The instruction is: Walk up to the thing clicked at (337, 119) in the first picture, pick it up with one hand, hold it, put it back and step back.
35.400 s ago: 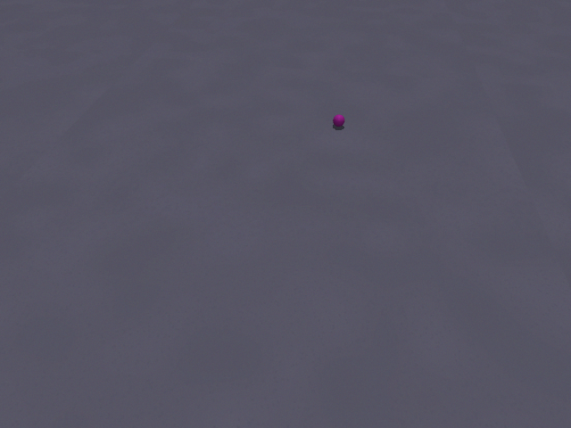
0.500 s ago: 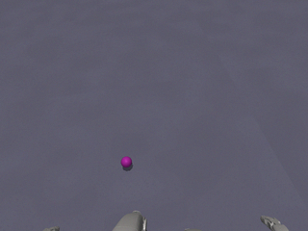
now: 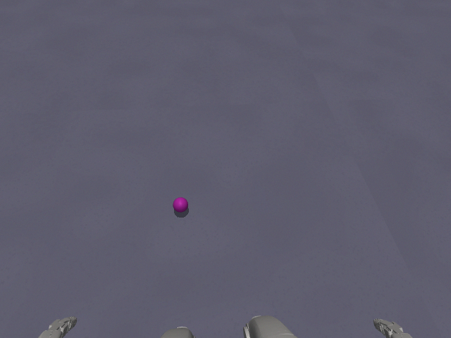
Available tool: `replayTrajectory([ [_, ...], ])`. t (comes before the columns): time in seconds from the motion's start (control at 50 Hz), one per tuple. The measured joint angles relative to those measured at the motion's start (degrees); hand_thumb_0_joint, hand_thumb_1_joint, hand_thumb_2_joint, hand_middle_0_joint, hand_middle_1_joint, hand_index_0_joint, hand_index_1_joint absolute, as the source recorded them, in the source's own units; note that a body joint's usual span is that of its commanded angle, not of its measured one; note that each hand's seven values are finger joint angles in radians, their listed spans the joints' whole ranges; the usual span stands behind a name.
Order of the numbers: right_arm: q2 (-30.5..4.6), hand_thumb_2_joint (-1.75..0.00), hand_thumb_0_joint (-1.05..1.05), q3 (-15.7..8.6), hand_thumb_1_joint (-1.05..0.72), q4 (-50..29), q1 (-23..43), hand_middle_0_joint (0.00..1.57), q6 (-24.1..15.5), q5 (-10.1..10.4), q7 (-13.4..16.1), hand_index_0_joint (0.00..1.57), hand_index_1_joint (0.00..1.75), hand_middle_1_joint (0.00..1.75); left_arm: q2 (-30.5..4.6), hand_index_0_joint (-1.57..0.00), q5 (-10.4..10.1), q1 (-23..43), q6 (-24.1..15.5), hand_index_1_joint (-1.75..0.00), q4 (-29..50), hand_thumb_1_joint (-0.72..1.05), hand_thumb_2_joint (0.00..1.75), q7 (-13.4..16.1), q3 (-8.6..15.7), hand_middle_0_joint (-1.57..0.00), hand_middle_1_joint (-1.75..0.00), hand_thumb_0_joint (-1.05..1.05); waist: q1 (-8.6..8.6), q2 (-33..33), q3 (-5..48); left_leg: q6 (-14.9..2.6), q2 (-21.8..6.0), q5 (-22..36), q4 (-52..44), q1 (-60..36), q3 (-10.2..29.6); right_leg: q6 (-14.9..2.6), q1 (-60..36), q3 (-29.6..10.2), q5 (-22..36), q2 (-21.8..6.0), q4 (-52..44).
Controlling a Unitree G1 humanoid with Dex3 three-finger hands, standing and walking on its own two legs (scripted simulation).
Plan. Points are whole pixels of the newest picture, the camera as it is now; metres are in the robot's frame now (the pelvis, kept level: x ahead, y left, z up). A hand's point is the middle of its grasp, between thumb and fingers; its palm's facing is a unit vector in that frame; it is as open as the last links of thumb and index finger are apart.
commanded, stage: step back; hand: left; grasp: from above
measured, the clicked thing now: (180, 204) +0.73 +0.20 -0.73
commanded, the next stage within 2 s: stand in 1.98 s
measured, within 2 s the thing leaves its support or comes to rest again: neither
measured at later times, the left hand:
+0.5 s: hand out of the picture -0.06 +0.24 -0.14, palm faces +0.03 -0.90 -0.43, open 7.4 cm
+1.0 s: hand out of the picture -0.29 +0.20 -0.14, palm faces +0.00 -0.91 -0.41, open 7.4 cm
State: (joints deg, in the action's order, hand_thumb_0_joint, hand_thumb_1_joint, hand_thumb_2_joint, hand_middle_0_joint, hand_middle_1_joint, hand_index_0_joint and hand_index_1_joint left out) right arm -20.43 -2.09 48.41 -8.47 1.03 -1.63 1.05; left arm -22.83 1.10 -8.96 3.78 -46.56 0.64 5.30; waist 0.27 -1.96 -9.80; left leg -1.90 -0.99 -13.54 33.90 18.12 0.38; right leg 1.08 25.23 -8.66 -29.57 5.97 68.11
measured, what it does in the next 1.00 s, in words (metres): walks backwards: right foot, then left foot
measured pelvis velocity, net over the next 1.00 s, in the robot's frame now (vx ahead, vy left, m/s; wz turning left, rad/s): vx -0.33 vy -0.07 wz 0.00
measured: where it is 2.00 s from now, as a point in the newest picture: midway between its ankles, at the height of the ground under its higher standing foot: outside the picture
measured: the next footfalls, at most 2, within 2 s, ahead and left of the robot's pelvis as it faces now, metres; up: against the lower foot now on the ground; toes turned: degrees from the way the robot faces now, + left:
right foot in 0.16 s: -0.07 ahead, -0.16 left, +0.00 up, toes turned +0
left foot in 0.52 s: -0.16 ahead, +0.08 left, +0.00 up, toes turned +2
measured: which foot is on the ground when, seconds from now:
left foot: down 0.00-0.20, up 0.22-0.50, down 0.52-0.86, up 0.88-1.00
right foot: up 0.00-0.14, down 0.16-0.52, up 0.54-0.82, down 0.84-1.00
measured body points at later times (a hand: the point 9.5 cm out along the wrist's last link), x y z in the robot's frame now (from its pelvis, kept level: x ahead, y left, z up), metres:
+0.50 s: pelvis -0.18 -0.04 -0.01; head -0.12 -0.04 +0.43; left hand -0.07 +0.28 -0.11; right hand -0.10 -0.36 -0.14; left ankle -0.20 +0.08 -0.73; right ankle -0.11 -0.16 -0.73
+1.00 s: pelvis -0.33 -0.07 -0.01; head -0.30 -0.09 +0.44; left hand -0.29 +0.25 -0.12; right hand -0.23 -0.39 -0.13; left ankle -0.29 +0.07 -0.68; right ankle -0.34 -0.19 -0.73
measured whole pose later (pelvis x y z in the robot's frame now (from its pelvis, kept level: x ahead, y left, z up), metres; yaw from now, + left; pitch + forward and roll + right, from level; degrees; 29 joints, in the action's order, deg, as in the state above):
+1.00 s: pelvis -0.33 -0.07 -0.01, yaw +0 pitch -2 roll +1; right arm -24.2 -3.1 51.8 -9.0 3.0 -0.9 0.6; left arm -20.1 2.8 -13.8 0.7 -54.2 -0.1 3.6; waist 2.0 2.0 -5.8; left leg 0.7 3.9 -24.6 57.2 27.8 6.6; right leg -0.7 13.9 -1.9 -21.2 -0.4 37.3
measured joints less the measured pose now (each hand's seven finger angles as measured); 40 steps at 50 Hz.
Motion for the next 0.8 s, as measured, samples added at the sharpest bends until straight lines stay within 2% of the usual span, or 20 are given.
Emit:
replayTrajectory([
  [0.08,-0.5,-0.90,0.00,-0.1,-0.90,-2.2,1.7,0.21,-0.2,-0.1,0.0,0.20,0.30,0.30,-0.5,-0.20,0.1,-1.0,0.1,-0.30,-0.9,0.91,0.89,-0.5,0.2,-0.20,-0.30,0.01,0.24,0.4,-0.6,0.61,-1.5,2.0,1.0,3.1,-1.0,0.63,-4.7,1.8,-0.1,-2.8,-9.7],
  [0.12,-1.1,-0.90,0.00,-0.1,-0.90,-2.9,2.3,0.21,0.1,-0.2,-0.3,0.20,0.30,0.30,-0.5,-0.20,0.2,-1.3,-0.1,-0.30,-1.4,0.91,0.89,-0.8,0.1,-0.20,-0.30,0.01,0.43,0.8,-0.7,1.38,-2.2,2.9,1.9,5.0,-1.4,0.05,-7.5,3.4,1.1,-4.2,-17.0],
  [0.16,-2.0,-0.90,0.00,-0.2,-0.90,-3.2,2.7,0.21,0.7,-0.1,-0.5,0.20,0.30,0.30,-0.4,-0.20,0.3,-1.9,-0.6,-0.30,-2.0,0.91,0.89,-1.3,0.0,-0.20,-0.30,0.01,0.67,1.4,-0.1,2.32,-2.8,3.7,3.2,7.3,-1.7,-1.14,-11.3,5.3,4.7,-5.3,-26.6],
  [0.18,-2.7,-0.90,0.00,-0.4,-0.90,-3.0,3.0,0.21,1.1,0.1,-0.5,0.20,0.30,0.30,0.2,-0.20,0.5,-2.1,-1.0,-0.30,-2.5,0.91,0.89,-1.4,0.1,-0.20,-0.30,0.01,0.65,2.8,0.0,2.67,-3.6,3.9,4.3,8.5,-1.1,-1.10,-12.0,6.1,5.0,-4.7,-29.1],
  [0.2,-3.3,-0.90,0.00,-0.7,-0.90,-2.6,3.2,0.21,1.5,0.3,-0.3,0.20,0.30,0.30,1.0,-0.20,0.9,-2.4,-1.1,-0.30,-2.9,0.91,0.89,-1.5,0.0,-0.20,-0.30,0.01,0.10,4.4,-0.2,2.40,-3.4,1.1,6.0,9.7,0.9,-1.11,-11.6,7.1,5.5,-3.9,-28.8],
  [0.24,-3.3,-0.90,0.00,-1.3,-0.90,-1.3,2.3,0.21,2.3,0.6,0.4,0.20,0.30,0.30,1.7,-0.20,1.4,-3.6,-0.9,-0.30,-2.7,0.91,0.89,-1.9,-0.6,-0.20,-0.30,0.01,0.64,3.8,0.8,2.55,1.1,-9.5,14.1,12.3,4.5,-1.58,-9.7,6.7,6.2,-5.2,-27.1],
  [0.26,-3.4,-0.90,0.00,-1.3,-0.90,-0.7,1.7,0.21,2.5,0.8,0.6,0.20,0.30,0.30,2.0,-0.21,1.4,-4.0,-0.8,-0.30,-2.7,0.91,0.89,-1.8,-0.9,-0.20,-0.30,0.01,1.11,3.4,1.2,2.58,3.5,-11.6,19.3,13.2,5.6,-1.75,-9.2,6.2,6.9,-5.9,-27.3],
  [0.3,-3.9,-0.90,0.00,-1.3,-0.90,0.0,0.1,0.20,2.3,1.3,0.7,0.20,0.30,0.30,2.9,-0.21,1.5,-4.4,-0.6,-0.30,-2.8,0.91,0.89,-1.4,-1.1,-0.20,-0.30,0.01,1.18,3.4,1.7,2.44,6.6,-12.1,27.1,13.9,7.1,-1.61,-8.8,6.3,8.9,-7.0,-28.9],
  [0.36,-4.1,-0.90,0.00,-1.1,-0.90,0.8,-2.2,0.20,1.8,1.4,0.8,0.20,0.30,0.30,3.1,-0.21,1.7,-3.7,-0.5,-0.30,-2.0,0.91,0.89,-0.9,-1.1,-0.20,-0.30,0.01,0.73,3.5,1.9,2.89,7.8,-12.8,31.0,11.5,6.6,-1.66,-7.7,7.2,11.1,-7.8,-30.3],
  [0.4,-3.7,-0.90,0.00,-0.9,-0.90,1.3,-3.5,0.20,1.9,1.2,0.7,0.20,0.30,0.30,2.8,-0.21,1.8,-2.6,-0.8,-0.30,-0.8,0.90,0.89,-0.4,-1.1,-0.21,-0.30,0.01,0.43,3.3,1.5,3.08,6.9,-14.3,27.9,8.1,5.3,-1.69,-6.7,8.2,12.1,-8.2,-30.3],
  [0.46,-3.0,-0.90,0.00,-0.6,-0.90,2.0,-4.3,0.20,2.0,0.8,0.5,0.20,0.30,0.30,1.9,-0.21,1.6,-0.3,-1.1,-0.30,1.1,0.90,0.89,0.1,-1.3,-0.20,-0.30,0.01,-0.02,2.8,0.6,2.71,4.7,-15.3,17.6,2.1,2.8,-1.50,-4.5,10.0,13.3,-8.9,-29.2],
  [0.5,-2.5,-0.90,0.00,-0.5,-0.90,2.2,-4.4,0.20,1.6,0.7,0.2,0.20,0.30,0.30,1.2,-0.21,1.1,1.4,-1.0,-0.30,2.1,0.90,0.89,0.2,-1.5,-0.20,-0.30,0.01,-0.39,2.3,0.0,2.04,3.5,-11.3,7.7,-2.3,1.0,-1.20,-2.4,11.0,13.6,-9.5,-27.3],
  [0.54,-1.2,-0.90,0.00,-0.6,-0.90,2.9,-3.5,0.20,1.3,0.3,0.0,0.20,0.30,0.30,0.2,-0.21,0.6,3.2,-0.5,-0.30,2.2,0.90,0.89,0.2,-1.5,-0.20,-0.30,0.01,-0.09,-0.4,-1.4,0.82,4.9,-7.0,4.4,-3.4,-0.4,-1.20,-0.6,9.7,13.8,-11.0,-25.0],
  [0.56,-0.9,-0.90,0.00,-0.3,-0.90,2.8,-3.2,0.20,1.4,0.2,-0.4,0.20,0.30,0.30,0.2,-0.21,0.3,3.6,-0.2,-0.30,1.9,0.91,0.89,0.3,-1.5,-0.20,-0.30,0.01,0.01,-0.9,-1.6,0.46,4.8,-6.8,5.0,-2.7,-0.8,-1.43,0.4,8.1,9.1,-10.0,-22.7],
  [0.6,-0.7,-0.90,0.00,0.0,-0.90,2.6,-2.7,0.21,1.2,-0.1,-0.8,0.20,0.30,0.30,0.5,-0.21,0.2,4.0,0.5,-0.30,0.8,0.91,0.89,0.5,-1.4,-0.20,-0.30,0.01,-0.90,0.2,-1.3,0.10,3.4,-5.8,5.3,-1.3,0.2,-1.62,2.5,4.9,0.7,-5.6,-12.8],
  [0.64,-0.3,-0.90,0.00,0.5,-0.90,2.5,-2.1,0.21,1.1,-0.3,-0.6,0.20,0.30,0.30,0.4,-0.21,-0.3,3.8,0.8,-0.30,0.0,0.91,0.89,0.5,-1.3,-0.20,-0.30,0.01,-1.04,0.3,-0.5,0.23,2.3,-3.8,3.6,-0.7,0.5,-1.92,3.6,2.2,-0.8,-2.1,-3.4],
  [0.68,-0.3,-0.90,0.00,0.6,-0.90,2.1,-1.3,0.21,1.1,-0.3,-0.3,0.20,0.30,0.30,0.3,-0.20,-0.5,3.1,0.4,-0.30,-0.5,0.91,0.89,0.3,-1.2,-0.20,-0.30,0.01,-0.68,0.6,0.3,0.27,1.2,-1.8,2.2,0.3,0.4,-1.59,2.8,1.9,-0.8,-0.9,0.7],
  [0.74,-0.8,-0.90,0.00,0.3,-0.90,0.8,0.6,0.21,1.2,-0.6,-0.3,0.20,0.30,0.30,0.4,-0.20,-0.2,1.7,-0.2,-0.30,-1.1,0.91,0.89,-0.1,-1.2,-0.20,-0.30,0.00,0.01,1.1,0.6,0.41,-0.3,0.5,1.2,2.2,-0.3,-0.54,-1.9,3.2,-1.0,-2.0,-4.4],
  [0.8,-1.5,-0.90,0.00,0.0,-0.90,-0.6,2.3,0.21,0.9,-0.7,-0.5,0.20,0.30,0.30,0.4,-0.20,0.1,0.1,-1.0,-0.30,-2.6,0.91,0.89,-0.5,-1.4,-0.20,-0.30,0.00,0.49,1.7,1.0,1.16,-1.5,2.0,1.7,4.6,-1.2,-0.64,-8.7,5.1,0.1,-4.3,-18.8],
])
